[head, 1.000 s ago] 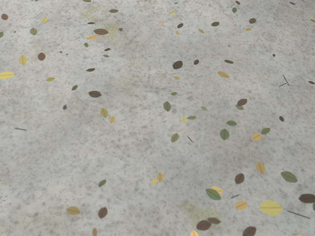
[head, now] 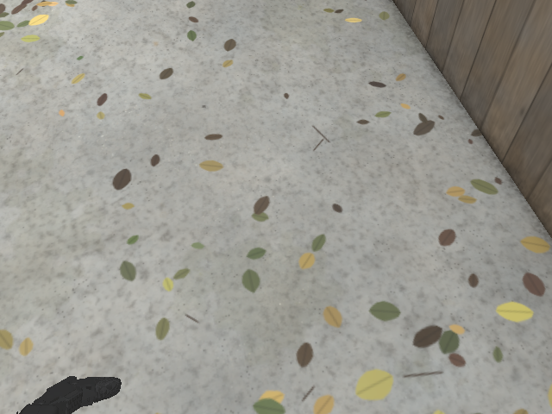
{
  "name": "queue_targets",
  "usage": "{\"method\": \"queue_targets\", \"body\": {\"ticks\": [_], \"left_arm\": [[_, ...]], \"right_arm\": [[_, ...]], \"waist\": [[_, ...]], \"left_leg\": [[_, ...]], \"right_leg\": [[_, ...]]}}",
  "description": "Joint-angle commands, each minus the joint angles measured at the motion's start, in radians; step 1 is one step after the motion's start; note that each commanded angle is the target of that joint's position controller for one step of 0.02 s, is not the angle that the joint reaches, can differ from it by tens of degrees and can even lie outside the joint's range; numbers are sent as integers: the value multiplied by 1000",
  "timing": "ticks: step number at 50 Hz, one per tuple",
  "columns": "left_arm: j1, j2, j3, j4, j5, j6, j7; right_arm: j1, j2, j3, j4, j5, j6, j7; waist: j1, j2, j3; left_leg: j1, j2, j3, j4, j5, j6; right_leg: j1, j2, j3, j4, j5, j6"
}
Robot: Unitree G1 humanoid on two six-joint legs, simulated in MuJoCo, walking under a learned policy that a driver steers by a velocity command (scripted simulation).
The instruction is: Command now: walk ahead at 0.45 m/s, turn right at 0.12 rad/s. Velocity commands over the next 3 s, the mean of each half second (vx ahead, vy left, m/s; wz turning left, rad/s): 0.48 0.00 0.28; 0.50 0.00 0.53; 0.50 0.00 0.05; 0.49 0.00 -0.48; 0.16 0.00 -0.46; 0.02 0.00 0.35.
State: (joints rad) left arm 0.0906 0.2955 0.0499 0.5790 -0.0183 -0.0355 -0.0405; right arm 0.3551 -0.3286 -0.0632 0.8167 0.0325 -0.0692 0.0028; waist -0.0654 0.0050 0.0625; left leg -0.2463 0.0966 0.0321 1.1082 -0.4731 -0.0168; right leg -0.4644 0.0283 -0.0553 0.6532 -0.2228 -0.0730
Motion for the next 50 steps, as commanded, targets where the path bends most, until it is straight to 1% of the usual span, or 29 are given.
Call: {"method": "queue_targets", "body": {"ticks": [1,2,3,5,9,13,17,19,21,22,23,24,25,26,27,28,29,31,34,38,40,42,44,45,46,47,48,49,50], "left_arm": [[195,136,45,9,10,-30,5],[149,104,35,9,19,-40,3],[121,94,33,11,24,-49,4],[112,95,36,36,28,-73,6],[154,95,41,83,38,-85,23],[173,114,44,107,29,-81,38],[244,136,55,151,17,-55,48],[248,152,60,158,12,-34,56],[234,185,67,153,10,-16,69],[227,198,69,149,11,-7,76],[217,203,68,146,9,-2,81],[203,188,58,132,8,-10,85],[319,35,10,82,41,-39,63],[248,82,6,69,18,-82,45],[140,139,22,35,-23,-105,32],[110,130,13,18,-21,-116,32],[99,126,16,21,6,-118,37],[133,135,26,28,29,-95,38],[132,93,11,26,37,-67,43],[-27,51,-10,-5,32,-70,38],[-79,68,-4,-17,16,-76,31],[-86,96,9,-22,9,-83,25],[-47,122,27,-16,5,-91,23],[15,131,38,0,6,-96,24],[110,156,52,17,17,-101,29],[249,206,64,26,35,-103,36],[318,294,86,76,47,-90,24],[306,197,70,67,20,-88,17],[264,135,52,62,16,-82,22]], "right_arm": [[-104,-123,-15,-127,9,-46,0],[-72,-123,-20,-112,-3,-34,-1],[-35,-113,-20,-92,-2,-17,2],[-10,-80,-16,-70,-3,10,0],[-100,-49,-14,-92,-6,13,-2],[-209,-14,0,-120,-10,-1,23],[-320,11,15,-179,-11,-6,52],[-344,5,14,-209,-11,-7,68],[-305,-27,-2,-222,-11,0,73],[-233,-59,-18,-215,-10,5,71],[-106,-109,-44,-195,-7,8,63],[56,-169,-73,-168,-5,15,46],[91,-276,-95,-161,-6,15,32],[114,-217,-76,-184,-9,5,32],[83,-163,-62,-179,-19,0,30],[18,-133,-53,-186,-13,-2,28],[-53,-105,-44,-198,-10,-2,27],[-120,-81,-32,-221,-26,0,19],[-125,-115,-42,-206,-21,-3,2],[-81,-139,-50,-181,-9,13,-16],[-36,-144,-51,-166,-6,22,-17],[-19,-134,-49,-159,-1,27,-18],[-32,-128,-50,-162,-5,29,-19],[-47,-113,-46,-168,-7,31,-18],[-44,-70,-32,-171,-15,27,-15],[-12,1,-6,-185,-33,24,-12],[141,45,10,-203,2,11,-10],[125,-62,-8,-169,17,11,-15],[3,-110,-21,-183,8,15,-14]], "waist": [[124,-58,-153],[82,-87,-120],[54,-104,-109],[33,-78,-87],[61,-57,-19],[104,-46,14],[150,-26,52],[143,-37,40],[101,-87,-31],[56,-110,-87],[-18,-108,-161],[-111,-55,-246],[-8,217,-352],[-59,155,-503],[-83,88,-367],[-37,6,-251],[13,-42,-162],[73,1,-108],[89,17,-75],[20,67,-69],[-7,81,-80],[-1,98,-87],[31,125,-88],[70,131,-100],[116,116,-160],[158,-16,-299],[82,-369,-368],[117,-243,-295],[145,-142,-175]], "left_leg": [[-518,52,-89,175,124,34],[-450,77,-103,122,182,32],[-391,85,-108,107,224,27],[-372,74,-112,75,270,10],[-471,27,-166,-107,452,-12],[-440,0,-93,-346,623,0],[-516,-12,-46,-470,561,36],[-513,-38,-1,-499,463,63],[-399,-103,65,-494,352,101],[-296,-141,86,-486,302,127],[-106,-174,82,-522,313,162],[195,-130,-28,-583,375,214],[612,152,-553,-578,318,405],[726,244,-894,-741,230,490],[651,212,-738,-780,250,422],[493,170,-613,-786,310,381],[333,128,-522,-801,415,353],[148,80,-438,-851,533,346],[-5,41,-338,-879,628,336],[-84,-45,-254,-846,492,255],[-50,-28,-302,-818,419,237],[17,1,-375,-762,350,219],[58,28,-438,-698,329,197],[51,13,-442,-649,338,178],[30,-30,-396,-526,374,145],[-69,-95,-306,-242,210,106],[-415,-215,-195,75,-136,43],[-537,-145,-230,198,-85,29],[-560,-111,-212,221,11,29]], "right_leg": [[494,-326,468,-385,-58,-194],[392,-287,384,-412,23,-177],[330,-267,325,-450,52,-169],[279,-259,232,-496,156,-168],[313,-227,71,-525,275,-127],[360,-220,-29,-553,304,-83],[530,-274,-67,-503,425,-78],[598,-293,-87,-432,592,-71],[633,-295,-113,-297,953,-51],[631,-290,-123,-178,1093,-40],[567,-271,-135,3,1102,-21],[367,-232,-143,266,886,16],[-116,-36,-92,661,-121,88],[-272,47,145,825,-370,89],[-363,-20,192,806,-287,67],[-350,-67,180,704,-206,55],[-303,-97,162,603,-173,62],[-188,-123,155,521,-133,88],[-139,-123,108,356,-72,140],[-25,-57,78,25,239,163],[8,-28,89,-61,290,161],[19,-27,124,-122,256,142],[62,-31,135,-145,177,107],[142,-30,121,-178,165,82],[284,-67,133,-186,159,46],[515,-245,315,-188,89,-18],[755,-441,837,-326,-160,-198],[720,-437,917,-378,-411,-197],[617,-389,741,-381,-373,-155]]}}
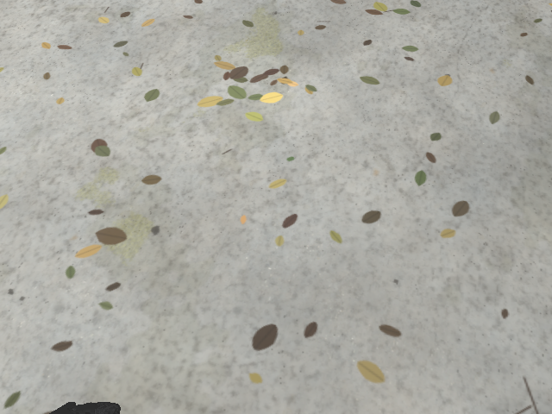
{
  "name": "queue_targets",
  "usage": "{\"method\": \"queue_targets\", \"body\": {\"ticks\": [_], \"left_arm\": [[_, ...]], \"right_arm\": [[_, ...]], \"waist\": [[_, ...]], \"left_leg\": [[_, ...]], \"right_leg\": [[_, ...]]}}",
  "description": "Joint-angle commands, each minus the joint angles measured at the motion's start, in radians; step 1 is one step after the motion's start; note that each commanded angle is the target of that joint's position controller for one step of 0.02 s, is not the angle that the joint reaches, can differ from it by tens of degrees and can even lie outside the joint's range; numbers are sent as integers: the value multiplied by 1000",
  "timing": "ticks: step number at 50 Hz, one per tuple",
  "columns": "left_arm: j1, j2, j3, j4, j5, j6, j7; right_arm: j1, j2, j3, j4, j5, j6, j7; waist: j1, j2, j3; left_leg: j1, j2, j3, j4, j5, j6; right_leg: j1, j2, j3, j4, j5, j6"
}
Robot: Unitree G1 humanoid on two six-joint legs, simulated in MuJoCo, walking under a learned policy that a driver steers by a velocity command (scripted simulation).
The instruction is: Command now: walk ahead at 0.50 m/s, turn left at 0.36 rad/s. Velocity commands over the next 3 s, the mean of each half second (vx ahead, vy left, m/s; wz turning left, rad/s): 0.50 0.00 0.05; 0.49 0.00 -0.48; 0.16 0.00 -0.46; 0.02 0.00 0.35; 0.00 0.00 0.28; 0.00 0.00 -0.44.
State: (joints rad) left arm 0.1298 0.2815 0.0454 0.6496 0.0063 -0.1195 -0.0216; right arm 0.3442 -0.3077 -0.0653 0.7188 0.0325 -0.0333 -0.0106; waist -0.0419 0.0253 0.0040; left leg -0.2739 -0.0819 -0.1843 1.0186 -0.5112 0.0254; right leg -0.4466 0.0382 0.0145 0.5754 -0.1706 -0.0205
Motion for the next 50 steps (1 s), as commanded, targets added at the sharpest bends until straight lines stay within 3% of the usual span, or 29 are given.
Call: {"method": "queue_targets", "body": {"ticks": [1,2,3,5,8,11,13,16,18,19,20,21,22,23,24,26,27,30,33,37,42,44,45,46,47,48,49,50], "left_arm": [[183,131,47,-11,2,8,3],[158,113,40,-3,6,11,4],[147,99,33,3,11,10,7],[155,90,30,25,0,4,8],[174,136,42,53,-13,6,12],[190,165,47,77,-20,18,14],[220,176,47,97,-26,25,13],[274,182,47,130,-37,41,12],[272,200,53,138,-39,52,18],[256,207,54,138,-40,57,21],[255,188,47,136,-37,57,22],[234,137,27,115,-21,51,21],[327,31,-6,84,-16,37,23],[315,92,7,91,-36,27,25],[254,154,29,77,-54,29,23],[183,137,32,63,-39,42,25],[192,124,36,67,-34,55,25],[200,74,30,65,-34,86,22],[136,61,27,37,-27,89,17],[2,37,13,-7,-26,81,-11],[-106,60,18,-75,-27,86,-36],[-64,91,35,-84,-23,92,-39],[34,122,56,-65,-24,95,-36],[201,178,89,-20,-28,100,-24],[335,276,121,6,-35,111,-1],[257,358,119,-31,-26,96,-3],[259,264,94,-55,-20,80,-14],[215,222,80,-51,-12,67,-15]], "right_arm": [[-61,-125,-17,-102,-10,-20,-4],[-107,-110,-17,-118,-23,-25,-2],[-107,-92,-16,-122,-21,-27,4],[-88,-57,-7,-113,-18,-25,11],[-158,-20,12,-130,-29,-29,17],[-245,-2,25,-140,-25,-40,28],[-299,-8,25,-147,-18,-44,34],[-372,-22,19,-176,-12,-56,44],[-351,-48,7,-176,-12,-66,49],[-294,-66,-4,-160,-14,-69,47],[-185,-103,-25,-127,-21,-68,39],[-23,-160,-47,-102,-38,-66,26],[74,-251,-68,-89,-55,-52,17],[97,-181,-51,-78,-46,-46,19],[45,-133,-34,-71,-35,-46,20],[-72,-64,-13,-67,-35,-51,26],[-112,-43,-8,-63,-41,-60,28],[-152,-54,-20,-39,-45,-82,25],[-136,-80,-32,-8,-48,-87,15],[-101,-122,-44,20,-38,-75,3],[-44,-167,-62,60,-11,-44,1],[-52,-198,-70,60,-3,-30,-3],[-62,-206,-72,58,1,-21,-5],[-64,-187,-63,53,1,-17,-8],[-30,-120,-36,31,-35,-24,-9],[37,-11,0,-27,-56,-53,1],[-86,-119,-18,-31,-16,-79,10],[-143,-137,-22,-53,7,-90,12]], "waist": [[113,-93,-62],[100,-85,-13],[76,-111,-2],[58,-141,-14],[69,-114,3],[99,-107,14],[120,-108,22],[132,-108,45],[98,-118,36],[55,-115,10],[1,-99,-59],[-79,-55,-184],[-67,189,-333],[-85,209,-351],[-73,148,-204],[-17,95,-61],[16,110,-29],[56,79,10],[50,40,30],[1,17,63],[-21,17,93],[20,49,38],[81,52,-24],[167,28,-113],[196,-137,-203],[69,-320,-311],[155,-164,-341],[139,-133,-209]], "left_leg": [[-503,95,35,285,113,-12],[-489,117,37,227,155,-10],[-442,141,44,179,184,-7],[-402,155,79,96,193,-12],[-409,173,117,-81,258,-29],[-347,164,147,-280,413,-34],[-298,144,167,-370,481,-36],[-260,119,166,-460,473,-23],[-192,106,162,-516,438,-2],[-89,93,174,-558,445,14],[90,85,183,-578,445,38],[348,210,72,-541,453,91],[684,475,-308,-574,340,221],[644,506,-491,-673,194,256],[531,474,-361,-700,154,222],[308,390,-161,-768,237,185],[224,362,-88,-805,298,172],[121,351,53,-874,455,177],[142,346,161,-890,541,175],[171,336,277,-895,555,149],[327,383,334,-823,647,114],[361,379,368,-685,969,90],[348,360,393,-532,1110,73],[250,318,423,-309,1103,39],[-26,261,427,25,661,-14],[-401,40,252,327,-120,-73],[-480,73,92,396,-99,-61],[-523,108,105,367,-14,-46]], "right_leg": [[492,-350,536,-302,-288,-185],[413,-310,444,-315,-163,-185],[362,-279,373,-333,-73,-176],[338,-256,300,-362,29,-188],[327,-265,227,-402,133,-213],[314,-241,142,-416,164,-193],[317,-237,112,-410,175,-180],[354,-262,150,-374,192,-169],[380,-280,177,-328,220,-150],[367,-267,166,-270,288,-132],[327,-219,131,-145,378,-106],[184,-164,90,94,259,-66],[-174,-30,-5,463,-182,9],[-291,-30,96,630,-409,15],[-354,-77,110,687,-343,12],[-319,-138,79,634,-207,16],[-266,-162,88,602,-162,20],[-217,-172,89,565,-77,40],[-255,-174,95,435,54,50],[-212,-157,27,204,209,29],[-225,-132,-34,76,98,-30],[-114,-69,-94,66,-8,-70],[22,-21,-125,46,-29,-97],[271,28,-129,-6,24,-134],[570,-135,140,-19,69,-203],[794,-359,737,-180,-55,-397],[788,-380,761,-262,15,-377],[682,-353,591,-244,199,-340]]}}
Over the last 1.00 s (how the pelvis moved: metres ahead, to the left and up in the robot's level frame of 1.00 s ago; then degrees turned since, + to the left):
0.58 0.07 0.00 29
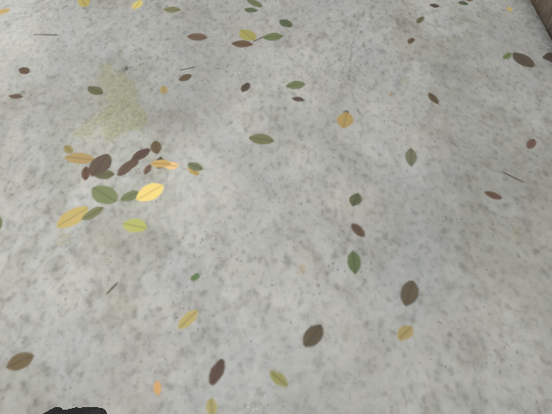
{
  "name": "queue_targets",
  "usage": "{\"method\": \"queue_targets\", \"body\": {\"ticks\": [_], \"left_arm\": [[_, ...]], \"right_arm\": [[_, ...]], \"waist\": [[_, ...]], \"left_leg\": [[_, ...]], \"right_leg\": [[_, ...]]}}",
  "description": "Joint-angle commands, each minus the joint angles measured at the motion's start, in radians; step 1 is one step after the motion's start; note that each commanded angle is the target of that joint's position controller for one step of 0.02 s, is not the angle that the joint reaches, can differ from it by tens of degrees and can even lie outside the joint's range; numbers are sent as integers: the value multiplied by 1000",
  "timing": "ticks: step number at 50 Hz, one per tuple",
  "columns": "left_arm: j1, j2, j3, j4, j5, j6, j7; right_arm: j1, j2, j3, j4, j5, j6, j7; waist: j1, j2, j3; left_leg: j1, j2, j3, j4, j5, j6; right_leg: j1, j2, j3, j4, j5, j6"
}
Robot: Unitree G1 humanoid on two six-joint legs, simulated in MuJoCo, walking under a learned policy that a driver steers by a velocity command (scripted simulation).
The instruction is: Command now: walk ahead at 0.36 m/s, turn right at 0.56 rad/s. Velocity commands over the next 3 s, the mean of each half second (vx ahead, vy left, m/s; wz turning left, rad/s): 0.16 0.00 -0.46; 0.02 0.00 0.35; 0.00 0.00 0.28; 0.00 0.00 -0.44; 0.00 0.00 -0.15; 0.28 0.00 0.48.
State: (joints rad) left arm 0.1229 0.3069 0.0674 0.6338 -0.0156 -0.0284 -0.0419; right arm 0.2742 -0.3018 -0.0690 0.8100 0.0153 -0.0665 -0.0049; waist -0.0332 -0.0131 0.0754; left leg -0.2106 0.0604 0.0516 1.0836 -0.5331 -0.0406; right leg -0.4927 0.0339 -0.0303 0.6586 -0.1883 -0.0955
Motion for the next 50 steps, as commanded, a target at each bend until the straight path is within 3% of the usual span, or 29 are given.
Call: {"method": "queue_targets", "body": {"ticks": [1,2,3,5,9,12,15,18,19,20,21,22,23,24,26,27,29,33,36,37,38,39,40,41,42,43,44,47,50], "left_arm": [[167,168,50,-38,3,-28,7],[113,142,45,-47,1,-24,13],[80,128,38,-62,13,-20,19],[64,143,43,-59,22,-19,29],[85,164,50,-33,3,2,59],[99,164,51,-24,-3,29,76],[109,162,50,-20,0,45,80],[85,134,38,-24,3,48,80],[62,115,29,-25,3,45,80],[98,68,14,-20,16,37,79],[207,18,-3,-12,41,26,79],[277,30,-6,13,36,33,79],[254,94,6,29,35,45,81],[183,110,16,29,31,57,82],[127,114,25,31,30,74,80],[113,101,23,35,23,73,78],[102,76,20,49,14,64,82],[95,60,24,63,7,48,87],[130,60,30,84,10,31,75],[145,91,38,84,18,27,75],[148,166,57,88,36,30,77],[118,186,61,75,56,28,75],[62,148,48,45,69,20,80],[26,116,37,32,60,15,88],[-10,109,35,27,39,10,91],[-9,103,31,31,23,7,92],[5,106,30,39,18,11,93],[61,126,39,55,21,31,97],[60,169,53,55,18,44,92]], "right_arm": [[-71,-132,-15,-132,4,-58,-3],[-66,-140,-22,-122,-21,-51,-12],[-53,-146,-27,-119,-25,-36,-13],[-31,-113,-20,-115,-31,-9,-17],[-98,-72,-3,-132,-35,10,-23],[-183,-70,3,-149,-25,13,-11],[-237,-85,-1,-166,-20,13,-1],[-196,-107,-13,-157,-22,0,7],[-158,-102,-14,-146,-26,-9,9],[-148,-123,-14,-151,-45,-18,7],[-166,-167,-13,-167,-70,-18,1],[-152,-72,11,-136,-81,-8,5],[-161,-17,30,-138,-53,-4,17],[-152,-22,30,-127,-39,4,25],[-188,-107,6,-134,-16,22,26],[-202,-146,-8,-140,-15,33,21],[-191,-169,-23,-147,-11,53,11],[-173,-154,-33,-152,1,73,-7],[-187,-145,-38,-161,16,94,-23],[-178,-130,-35,-165,14,97,-28],[-197,-95,-27,-192,9,93,-26],[-200,-98,-27,-202,6,84,-20],[-165,-143,-46,-185,-4,78,-17],[-118,-161,-59,-156,1,81,-14],[-80,-148,-61,-136,4,91,-15],[-77,-126,-54,-131,3,101,-17],[-90,-102,-45,-138,5,106,-14],[-175,-76,-27,-193,15,108,2],[-199,-76,-18,-230,13,110,22]], "waist": [[86,-9,-209],[52,3,-168],[22,-14,-162],[-2,-20,-169],[12,-47,-187],[45,-79,-197],[63,-94,-182],[43,-125,-176],[13,-124,-175],[22,-74,-204],[96,118,-264],[119,258,-297],[93,206,-255],[64,169,-224],[62,141,-162],[65,146,-139],[48,163,-137],[34,189,-178],[63,184,-181],[63,147,-188],[45,-43,-140],[49,-227,-102],[44,-196,-98],[19,-122,-107],[-2,-87,-99],[8,-84,-91],[19,-90,-83],[71,-137,-92],[86,-161,-112]], "left_leg": [[-544,10,-128,228,80,21],[-483,38,-125,155,120,14],[-411,47,-129,130,144,9],[-356,28,-111,66,180,-18],[-344,-24,-106,-158,333,-54],[-308,-59,-119,-318,451,-58],[-290,-85,-144,-425,423,-50],[-218,-83,-142,-544,407,-12],[-141,-69,-124,-644,523,15],[-17,19,-189,-692,762,59],[159,187,-374,-651,1162,168],[165,303,-566,-682,1118,326],[137,280,-603,-713,925,342],[131,229,-561,-721,767,310],[67,173,-528,-745,550,255],[25,140,-496,-757,500,233],[10,95,-461,-764,460,217],[36,86,-493,-764,418,224],[-37,45,-475,-731,366,182],[-121,16,-444,-686,315,147],[-258,-78,-307,-564,218,93],[-335,-165,-169,-378,58,48],[-364,-129,-169,-143,-48,16],[-365,-121,-184,-22,-32,4],[-387,-111,-182,33,15,-11],[-423,-99,-178,59,59,-27],[-435,-91,-158,47,86,-41],[-424,-58,-91,-97,140,-66],[-291,-41,-34,-261,138,-52]], "right_leg": [[591,-296,499,-302,388,-226],[470,-258,405,-301,492,-199],[380,-236,360,-317,562,-189],[292,-214,311,-330,693,-196],[263,-154,251,-300,694,-155],[272,-138,282,-273,559,-113],[304,-149,366,-230,454,-102],[342,-157,434,-157,380,-81],[334,-137,417,-115,347,-56],[299,-82,377,-42,262,-10],[193,23,289,96,-103,43],[142,38,245,165,-456,113],[119,-11,222,197,-475,149],[88,-16,200,197,-440,164],[80,-31,178,167,-371,188],[110,-23,157,119,-349,188],[152,11,117,40,-288,180],[187,25,114,-51,-209,160],[313,22,87,-242,-54,119],[395,-46,128,-269,-25,86],[394,-174,268,-317,-55,3],[354,-332,436,-390,68,-111],[341,-414,462,-384,249,-172],[347,-387,396,-355,347,-157],[372,-345,319,-324,394,-121],[408,-325,269,-305,448,-105],[425,-303,221,-297,491,-99],[494,-291,154,-293,501,-110],[464,-312,111,-288,497,-110]]}}
Over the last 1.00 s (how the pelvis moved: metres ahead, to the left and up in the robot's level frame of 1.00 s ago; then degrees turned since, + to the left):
0.50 -0.04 -0.01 -18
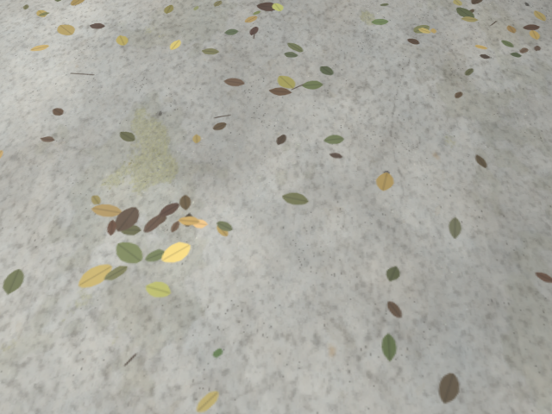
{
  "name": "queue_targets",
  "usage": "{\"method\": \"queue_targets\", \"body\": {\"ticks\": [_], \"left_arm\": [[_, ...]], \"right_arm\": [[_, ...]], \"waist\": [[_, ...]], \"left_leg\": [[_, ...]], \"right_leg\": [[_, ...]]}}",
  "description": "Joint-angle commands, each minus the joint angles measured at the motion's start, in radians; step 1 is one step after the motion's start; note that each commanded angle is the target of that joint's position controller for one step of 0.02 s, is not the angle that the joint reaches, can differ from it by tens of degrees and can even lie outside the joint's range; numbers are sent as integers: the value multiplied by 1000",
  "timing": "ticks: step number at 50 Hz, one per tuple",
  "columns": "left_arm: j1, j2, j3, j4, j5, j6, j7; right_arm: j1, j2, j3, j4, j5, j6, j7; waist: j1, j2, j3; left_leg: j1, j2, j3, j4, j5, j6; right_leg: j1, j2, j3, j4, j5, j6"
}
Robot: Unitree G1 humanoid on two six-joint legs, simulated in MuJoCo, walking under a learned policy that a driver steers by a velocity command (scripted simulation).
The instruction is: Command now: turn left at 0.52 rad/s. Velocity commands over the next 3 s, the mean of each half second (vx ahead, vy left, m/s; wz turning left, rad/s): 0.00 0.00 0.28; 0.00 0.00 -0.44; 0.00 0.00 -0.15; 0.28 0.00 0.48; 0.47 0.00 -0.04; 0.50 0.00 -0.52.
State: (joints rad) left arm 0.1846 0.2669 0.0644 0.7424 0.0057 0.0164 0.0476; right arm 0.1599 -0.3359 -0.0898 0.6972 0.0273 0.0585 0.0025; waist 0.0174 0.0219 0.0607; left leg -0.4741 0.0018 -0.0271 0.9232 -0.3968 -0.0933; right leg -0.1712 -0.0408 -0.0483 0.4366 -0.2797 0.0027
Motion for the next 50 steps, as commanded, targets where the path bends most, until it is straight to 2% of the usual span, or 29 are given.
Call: {"method": "queue_targets", "body": {"ticks": [1,3,5,6,7,8,9,10,11,13,17,18,20,23,25,26,27,29,31,34,36,37,38,39,40,42,43,45,50], "left_arm": [[-2,220,60,-53,-7,1,-2],[-8,229,64,-49,-22,-4,-12],[-23,214,60,-41,-42,-16,-19],[35,181,52,-19,-31,-27,-26],[24,100,23,-67,34,-33,-30],[-59,124,27,-97,24,-35,-24],[-85,164,39,-97,-2,-28,-21],[-88,167,42,-93,-10,-23,-16],[-78,166,45,-78,-3,-18,-6],[-25,168,47,-52,-1,-9,-4],[0,88,13,-28,-7,-2,-17],[-14,77,5,-29,-5,-2,-22],[-26,108,7,-33,-11,-1,-28],[-8,144,16,-35,-15,-6,-30],[-10,175,19,-51,0,-11,-29],[-16,229,31,-61,-3,-13,-26],[-8,239,41,-49,-19,-13,-27],[6,206,35,-55,-7,-18,-27],[-8,202,35,-69,-5,-29,-24],[-21,219,47,-76,-24,-29,-17],[-80,212,50,-94,-45,1,-6],[-79,185,44,-107,-41,13,-3],[-43,124,29,-120,-28,20,-4],[-25,158,39,-134,-20,15,-4],[-2,215,60,-116,-16,12,-7],[38,202,70,-74,-27,24,-10],[23,184,65,-74,-26,28,-9],[-15,151,52,-96,-32,29,-18],[-103,116,27,-164,-29,30,-42]], "right_arm": [[-78,-53,-1,-121,1,-13,19],[-56,-71,-10,-125,0,-6,25],[19,-81,-22,-105,-6,-1,21],[73,-129,-41,-99,-8,-2,9],[116,-268,-70,-118,-17,-5,-11],[131,-239,-54,-129,-45,-29,4],[100,-201,-43,-127,-46,-50,12],[49,-171,-37,-121,-32,-60,7],[4,-148,-31,-123,-17,-59,0],[-51,-107,-9,-131,-19,-51,-15],[-66,-30,24,-98,-43,-56,-24],[-59,-26,27,-83,-48,-57,-22],[-44,-53,24,-55,-59,-58,-16],[-75,-94,16,-39,-40,-53,-16],[-27,-91,14,-16,-35,-55,-23],[8,-90,10,-21,-48,-59,-26],[-10,-68,12,-32,-54,-58,-33],[-85,-34,11,-52,-46,-49,-45],[-70,-17,8,-58,-36,-43,-42],[-44,-13,3,-54,-26,-58,-25],[25,-12,-2,-24,-21,-69,-12],[59,-48,-14,-13,-27,-67,-9],[49,-132,-35,-22,-41,-57,-15],[31,-147,-34,-42,-66,-60,-9],[13,-99,-15,-61,-67,-70,-11],[-61,-72,-7,-69,-47,-81,-20],[-62,-70,-5,-67,-37,-84,-26],[-17,-77,-6,-54,-41,-76,-39],[32,-127,-24,-41,-40,-53,-47]], "waist": [[34,-203,-101],[22,-208,-99],[-28,-176,-110],[-42,-69,-150],[-25,259,-196],[-88,222,-266],[-87,118,-219],[-57,92,-164],[-39,57,-137],[-4,87,-151],[-7,103,-172],[-22,116,-160],[-41,127,-122],[-15,100,-60],[-18,32,-50],[-61,-69,-61],[-61,-169,-72],[-20,-242,-65],[-20,-277,-77],[-25,-214,-125],[-59,-187,-154],[-55,-130,-166],[-14,112,-136],[-20,259,-110],[-16,152,-94],[26,59,-55],[11,67,-47],[-17,82,-64],[-68,99,-104]], "left_leg": [[12,12,65,-143,4,10],[71,0,91,-249,43,37],[224,-31,112,-457,214,91],[394,-2,21,-537,422,136],[619,284,-371,-503,917,279],[549,416,-531,-532,969,483],[504,366,-451,-555,852,469],[459,296,-367,-558,734,405],[424,247,-327,-563,634,355],[353,209,-246,-572,648,331],[301,167,-142,-585,530,308],[282,169,-139,-597,462,309],[244,187,-161,-618,326,319],[215,195,-182,-595,197,298],[226,156,-154,-537,179,229],[216,85,-89,-472,138,186],[225,5,16,-411,113,138],[185,-55,57,-273,92,99],[115,-69,18,-211,-35,108],[90,-46,-27,-256,-90,112],[242,-48,-1,-488,139,107],[348,14,-42,-550,226,122],[433,188,-253,-613,295,203],[366,380,-440,-657,435,354],[342,397,-427,-657,480,405],[349,291,-243,-632,431,326],[378,277,-197,-624,487,314],[414,246,-106,-619,591,318],[495,290,-33,-622,600,343]], "right_leg": [[130,-244,120,-58,588,-206],[119,-256,107,-25,569,-191],[58,-228,52,83,507,-130],[-46,-172,-20,235,382,-56],[-369,-44,-86,563,-221,56],[-460,47,73,749,-458,80],[-475,19,122,817,-408,75],[-483,0,129,798,-319,65],[-481,-11,134,746,-248,65],[-383,-3,109,712,-150,82],[-212,-30,89,435,-65,91],[-167,-36,84,364,-57,88],[-114,-27,68,284,-58,78],[-80,1,35,132,13,42],[-52,-30,96,40,246,4],[-51,-78,164,64,411,-31],[-101,-102,243,21,321,-90],[-111,-182,416,-80,232,-170],[-53,-211,481,-88,288,-210],[28,-202,485,-39,400,-199],[-24,-133,427,12,354,-139],[-109,-82,381,76,234,-93],[-307,49,237,269,-12,-23],[-396,96,153,479,-352,21],[-408,59,207,663,-356,39],[-443,37,208,738,-227,60],[-475,28,204,744,-174,74],[-467,26,151,701,-123,101],[-406,-17,82,491,-113,118]]}}
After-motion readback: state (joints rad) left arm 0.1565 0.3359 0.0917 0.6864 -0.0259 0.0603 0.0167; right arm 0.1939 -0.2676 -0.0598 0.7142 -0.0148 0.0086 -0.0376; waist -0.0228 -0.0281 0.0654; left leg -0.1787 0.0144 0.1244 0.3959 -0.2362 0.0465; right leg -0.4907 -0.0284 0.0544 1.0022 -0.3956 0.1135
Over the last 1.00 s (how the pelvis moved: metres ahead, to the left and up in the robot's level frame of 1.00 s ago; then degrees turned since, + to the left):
0.19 0.01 0.02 1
